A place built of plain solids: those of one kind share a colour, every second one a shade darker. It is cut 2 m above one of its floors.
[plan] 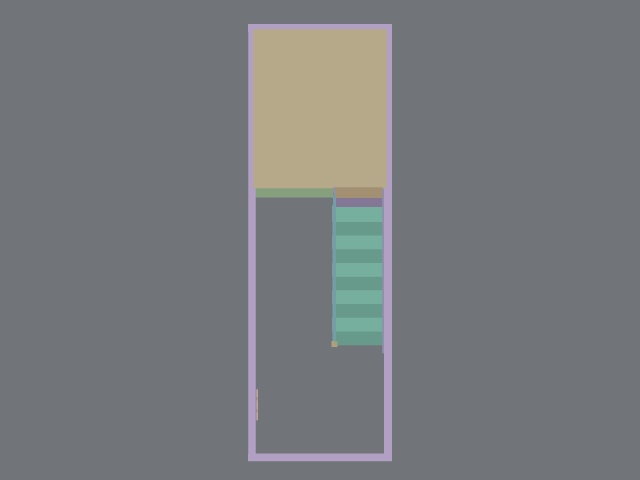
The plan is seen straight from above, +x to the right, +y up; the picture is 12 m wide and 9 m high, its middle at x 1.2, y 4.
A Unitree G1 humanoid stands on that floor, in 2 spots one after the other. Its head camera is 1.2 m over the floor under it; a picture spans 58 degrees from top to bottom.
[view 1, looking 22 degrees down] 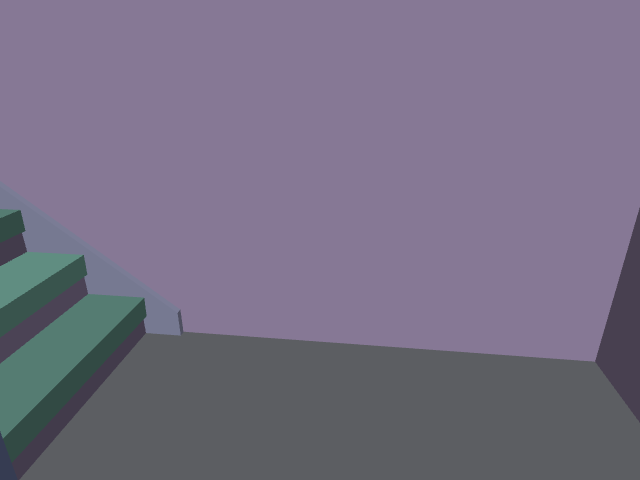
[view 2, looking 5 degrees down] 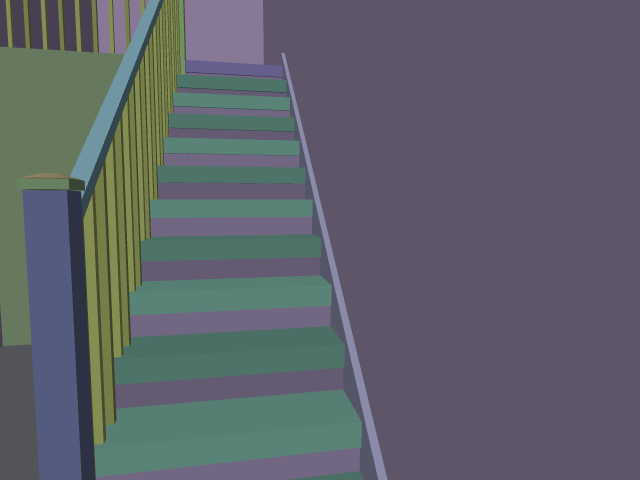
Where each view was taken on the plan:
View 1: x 0.71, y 1.00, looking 7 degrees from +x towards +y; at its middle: wall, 1.83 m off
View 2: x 1.93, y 0.82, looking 79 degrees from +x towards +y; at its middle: tread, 2.28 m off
